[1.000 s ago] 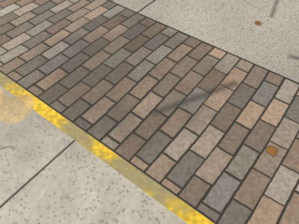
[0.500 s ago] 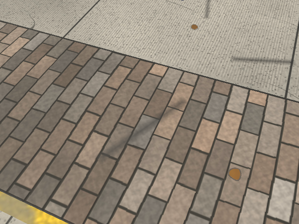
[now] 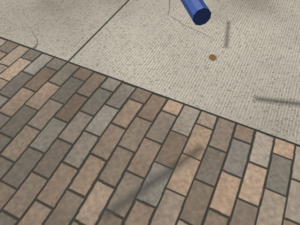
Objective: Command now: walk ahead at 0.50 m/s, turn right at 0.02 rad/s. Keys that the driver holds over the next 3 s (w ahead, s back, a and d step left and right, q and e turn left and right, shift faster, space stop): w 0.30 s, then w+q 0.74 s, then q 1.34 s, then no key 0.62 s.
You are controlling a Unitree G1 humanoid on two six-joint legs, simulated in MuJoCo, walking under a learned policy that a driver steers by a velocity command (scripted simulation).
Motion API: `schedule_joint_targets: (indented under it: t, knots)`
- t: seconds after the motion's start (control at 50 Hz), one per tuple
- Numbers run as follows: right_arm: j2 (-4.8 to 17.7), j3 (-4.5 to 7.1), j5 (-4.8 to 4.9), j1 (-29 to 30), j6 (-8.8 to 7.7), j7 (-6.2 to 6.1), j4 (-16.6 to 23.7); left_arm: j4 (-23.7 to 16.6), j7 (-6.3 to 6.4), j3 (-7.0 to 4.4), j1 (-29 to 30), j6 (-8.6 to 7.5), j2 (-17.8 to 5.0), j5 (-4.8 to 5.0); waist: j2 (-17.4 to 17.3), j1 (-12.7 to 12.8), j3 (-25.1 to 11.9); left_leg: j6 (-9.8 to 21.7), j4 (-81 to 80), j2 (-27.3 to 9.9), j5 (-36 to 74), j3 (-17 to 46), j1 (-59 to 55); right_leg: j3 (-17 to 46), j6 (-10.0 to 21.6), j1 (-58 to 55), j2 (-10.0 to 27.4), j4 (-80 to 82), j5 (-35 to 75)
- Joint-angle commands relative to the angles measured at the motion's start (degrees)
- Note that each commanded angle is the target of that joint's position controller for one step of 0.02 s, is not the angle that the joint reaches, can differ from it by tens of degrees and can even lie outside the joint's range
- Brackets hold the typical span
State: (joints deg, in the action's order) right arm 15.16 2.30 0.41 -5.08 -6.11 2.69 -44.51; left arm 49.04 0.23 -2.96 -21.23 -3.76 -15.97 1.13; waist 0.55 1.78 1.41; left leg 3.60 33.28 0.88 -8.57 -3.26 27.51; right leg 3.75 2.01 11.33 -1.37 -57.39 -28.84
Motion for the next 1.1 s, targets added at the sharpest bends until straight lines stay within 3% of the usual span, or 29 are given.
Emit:
schedule_joint_targets:
  t: [0.02, 0.04, 0.06, 0.12, 0.18, 0.28, 0.34, 0.4, 0.44, 0.46, 0.48, 0.5, 0.52, 0.54, 0.58, 0.6, 0.64, 0.68, 0.76, 0.86, 0.92, 0.96, 0.98, 1.0, 1.02, 1.04, 1.06, 1.08, 1.1]
  knots:
    - [7.8, 2.17, 0.14, -10.7, 0.15, -0.62, 0.2, -6.4, -0.06, -1.1, 3.9, -2.71, -7.5, 0.88, -3.2, -5.6, -8.1, 10.4, -17.5, -18.5, -5.6, 29.0, -31.9, 2.1, 1.1, 30.8, 5.5, -16.2, 7.1]
    - [6.5, 1.81, -0.37, -8.3, 0.12, -0.5, 0.6, -6.6, 0.2, -1.4, 5.4, -2.48, -7.1, -0.17, -2.2, -4.1, -4.9, 10.1, -19.0, -16.5, 0.2, 24.6, -25.2, 1.5, 0.8, 28.7, 7.2, -12.8, 10.1]
    - [5.6, 1.46, -1.06, -7.4, -0.13, -0.45, 0.6, -6.4, 0.2, -1.53, 4.0, -1.9, -6.4, -0.41, -3.8, -2.2, -4.7, 9.8, -20.6, -15.1, 3.5, 21.8, -21.4, 1.9, 0.7, 25.1, 8.7, -11.1, 12.2]
    - [6.4, 1.7, -0.56, -8.1, -0.87, -0.54, -0.7, -6.0, 0.5, -1.22, 2.6, -0.38, -4.0, -0.53, -4.5, -0.7, -3.4, 10.9, -24.1, -13.6, 9.5, 15.8, -17.3, 0.7, -0.7, 23.7, 9.6, -6.3, 14.6]
    - [8.0, 2.12, -0.39, -10.4, -0.48, -1.44, -2.0, -7.8, 0.66, -1.06, 8.2, -0.2, -3.4, -1.07, -3.3, -1.9, -1.3, 10.6, -25.7, -13.1, 14.0, 12.1, -18.7, -0.1, -2.3, 28.7, 10.1, 1.7, 22.3]
    - [8.9, 2.08, 0.31, -14.4, 0.5, -2.22, -3.7, -9.8, -0.38, -0.26, 17.4, -1.12, -1.4, -0.69, -3.6, -5.3, 0.6, 7.9, -25.9, -10.7, 12.6, 6.9, -21.3, -2.7, -2.2, 26.7, 7.7, 18.8, 34.6]
    - [9.1, 2.11, 0.7, -18.0, 1.35, -2.29, -5.4, -11.8, -1.33, -0.15, 23.0, -1.67, -1.6, -0.33, -3.6, -7.2, 2.4, 8.1, -23.9, -12.5, 11.3, 8.8, -25.1, -3.0, -2.0, 27.0, 6.3, 24.1, 33.5]
    - [10.1, 2.57, 0.99, -18.2, 2.35, -2.86, -5.9, -13.0, -2.32, -0.53, 24.0, -2.63, -3.0, -0.19, -4.7, -5.9, 2.5, 7.4, -19.9, -14.9, 13.0, 12.0, -28.8, -2.0, -0.8, 25.2, 5.0, 28.4, 28.5]
    - [11.2, 3.0, 1.09, -16.2, 2.73, -3.17, -5.5, -11.8, -2.31, -1.41, 19.0, -3.15, -5.1, -0.33, -6.0, -2.3, -0.2, 6.2, -14.8, -14.7, 20.1, 12.8, -28.6, -3.1, 0.5, 16.4, 3.2, 30.4, 25.4]
    - [10.4, 2.67, 0.91, -15.2, 2.84, -3.19, -5.2, -9.5, -1.87, -2.62, 11.5, -3.29, -7.2, -0.53, -5.2, 1.5, -4.9, 4.7, -6.8, -11.8, 25.9, 10.9, -26.3, -4.3, 2.0, 5.1, 2.1, 31.8, 26.0]
    - [7.5, 1.56, 0.04, -14.5, 2.66, -3.12, -3.9, -7.5, -1.22, -3.85, 1.1, -3.33, -10.7, -1.45, -2.4, 5.9, -13.5, 2.5, 7.9, -8.3, 18.7, 8.6, -16.8, 1.7, 5.3, -12.4, 8.9, 28.5, 27.6]
    - [0.8, -0.35, 0.14, -21.6, 1.63, -2.91, -2.6, -6.4, -0.85, -5.24, -4.7, -2.72, -16.3, -2.31, 11.6, 4.1, -22.8, -1.8, 30.1, 0.7, -7.2, 3.8, 6.2, 25.1, 13.3, -35.3, 24.1, 30.7, 20.3]
    - [4.0, 0.27, 1.29, -21.4, 0.74, -2.65, -3.4, -6.4, -0.85, -3.99, -5.5, -2.44, -11.4, -1.95, 14.1, 5.1, -25.6, -1.9, 38.9, 0.6, -24.6, 10.9, 13.0, 36.8, 14.8, -35.0, 26.4, 37.5, 13.4]
    - [8.7, 1.73, 2.58, -16.6, 0.63, -2.63, -2.3, -6.8, -0.64, -2.87, -1.3, -2.38, -8.0, -1.44, 9.8, 4.8, -15.9, -1.5, 42.1, -2.5, -21.0, 11.2, 17.1, 28.1, 11.9, -27.5, 24.5, 38.9, 10.9]
    - [7.8, 2.06, 1.63, -11.8, 1.33, -2.94, -1.2, -6.8, -0.76, -1.7, 6.2, -2.43, -4.5, -1.21, 4.8, 1.7, -6.2, -1.6, 38.1, -6.8, -12.4, 9.1, 14.5, 15.3, 9.3, -11.9, 20.0, 43.0, 15.8]
    - [7.0, 2.44, 1.4, -12.7, 2.18, -2.99, -1.4, -6.7, -0.89, -1.36, 8.5, -2.79, -3.3, -1.51, 6.0, -0.4, -4.0, -1.8, 35.7, -8.4, -9.7, 9.6, 11.4, 10.5, 8.4, -6.8, 18.1, 45.4, 18.1]
    - [4.4, 2.28, 1.56, -14.1, 3.77, -2.85, -1.4, -5.9, -1.0, -1.67, 10.5, -3.42, -3.4, -1.75, 6.0, -2.2, -2.1, -2.3, 34.4, -9.0, -7.2, 9.0, 8.1, 4.5, 8.6, -1.5, 17.1, 48.6, 22.6]
    - [3.8, 2.42, 1.26, -12.8, 4.69, -3.01, -0.2, -4.9, -0.76, -2.21, 10.5, -3.87, -4.7, -1.98, 4.3, -2.9, -0.7, -2.9, 32.2, -9.3, -3.6, 9.4, 10.0, 0.0, 9.0, -0.7, 17.1, 50.1, 27.0]
    - [3.1, 2.34, 0.88, -7.7, 4.48, -2.17, 1.8, -3.1, 0.2, -2.8, 9.0, -3.37, -6.4, -2.05, 2.9, -1.7, 0.7, -3.3, 20.3, -8.8, 7.3, 8.5, 12.4, -7.6, 8.2, -3.6, 16.0, 50.5, 30.7]
    - [2.1, 1.58, 0.71, 2.2, 4.12, -0.3, 5.8, -1.4, 0.76, -3.61, 5.4, -2.02, -8.9, -1.06, 1.5, 2.0, 3.6, -2.0, 8.0, -7.8, 10.0, 3.5, 12.5, -12.5, 7.2, -9.8, 17.6, 49.6, 31.2]
    - [2.9, 1.82, 0.78, 4.7, 4.27, 0.5, 8.0, -0.4, 0.72, -4.15, 4.3, -0.75, -10.1, -0.11, 2.1, 2.0, 4.2, 0.0, 4.9, -6.6, 3.7, 1.2, 12.7, -14.1, 6.0, -15.6, 19.3, 45.8, 37.3]
    - [4.7, 2.75, 0.74, 2.0, 4.54, 0.67, 8.5, -0.6, 0.89, -4.6, 5.6, -0.01, -11.8, 0.41, 4.0, -0.6, 1.2, 2.3, 4.4, -3.0, -2.3, -2.2, 6.0, -15.9, 4.7, -17.1, 19.2, 38.4, 55.8]
    - [6.3, 3.79, 0.91, -3.2, 4.68, 0.55, 7.5, -0.8, 0.98, -4.74, 6.4, 0.47, -12.4, 0.68, 4.5, -3.8, -2.0, 3.7, 3.5, -0.4, -3.9, -4.0, -1.1, -17.0, 3.9, -16.5, 18.3, 30.4, 64.3]
    - [9.3, 5.62, 1.11, -12.4, 4.75, 0.04, 5.1, -1.0, 1.04, -4.43, 7.3, 0.81, -11.9, 0.9, 3.2, -8.9, -6.8, 5.8, -0.4, 2.7, -0.5, -4.7, -14.4, -18.7, 2.0, -12.0, 15.8, 18.1, 65.0]
    - [15.0, 7.79, 1.18, -21.4, 5.29, -1.26, 3.0, -2.1, 1.13, -3.34, 6.4, 0.41, -9.2, -0.68, -4.0, -11.9, -11.9, 9.3, -2.2, -4.1, 0.1, 8.0, -32.0, -18.9, -1.1, 3.0, 13.1, -0.5, 45.7]
    - [20.6, 8.09, 1.37, -18.4, 4.5, -1.34, 3.8, -5.4, 0.33, -0.72, 1.6, -1.39, -0.8, -2.4, -17.5, -4.0, -16.8, 20.1, -9.7, -17.4, -10.3, 41.4, -48.1, -10.8, -4.3, 27.9, 0.8, -18.8, -4.8]
    - [15.6, 6.54, 0.66, -19.1, 3.58, -0.87, 5.7, -6.2, -0.31, -1.42, 8.6, -3.63, -6.0, -0.01, -9.6, -8.5, -20.6, 20.4, -17.1, -20.4, -9.0, 49.6, -48.8, 0.7, -3.3, 33.5, 0.8, -23.7, -5.7]
    - [12.6, 5.57, -0.06, -16.1, 2.76, -0.64, 5.7, -7.7, -0.49, -1.98, 12.9, -4.52, -8.0, 1.7, -6.8, -8.1, -13.0, 17.7, -16.3, -19.2, 3.1, 40.2, -43.5, 0.5, -2.2, 36.7, 3.1, -22.6, -0.5]
    - [10.9, 5.01, 0.21, -12.2, 2.48, -0.72, 6.4, -7.2, 0.02, -1.81, 12.5, -4.74, -7.5, 0.6, -2.3, -5.3, -9.2, 15.6, -14.6, -16.6, 14.8, 31.8, -35.1, 0.5, -1.9, 33.5, 5.6, -18.2, 3.9]
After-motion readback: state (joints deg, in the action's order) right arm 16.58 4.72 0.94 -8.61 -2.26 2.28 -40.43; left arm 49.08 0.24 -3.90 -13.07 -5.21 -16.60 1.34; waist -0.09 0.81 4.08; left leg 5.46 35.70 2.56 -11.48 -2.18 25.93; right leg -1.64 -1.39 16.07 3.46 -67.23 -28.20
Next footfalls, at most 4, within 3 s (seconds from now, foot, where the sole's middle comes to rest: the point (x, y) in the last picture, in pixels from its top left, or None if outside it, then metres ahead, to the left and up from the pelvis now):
0.48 right None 0.44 -0.14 -0.76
1.02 left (122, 181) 0.65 0.17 -0.76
1.48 right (139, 135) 0.91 0.11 -0.76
1.88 left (108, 176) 0.67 0.24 -0.76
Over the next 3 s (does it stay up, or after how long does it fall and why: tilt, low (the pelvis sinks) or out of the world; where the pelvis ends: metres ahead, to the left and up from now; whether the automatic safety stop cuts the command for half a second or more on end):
stays up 0.70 0.15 0.01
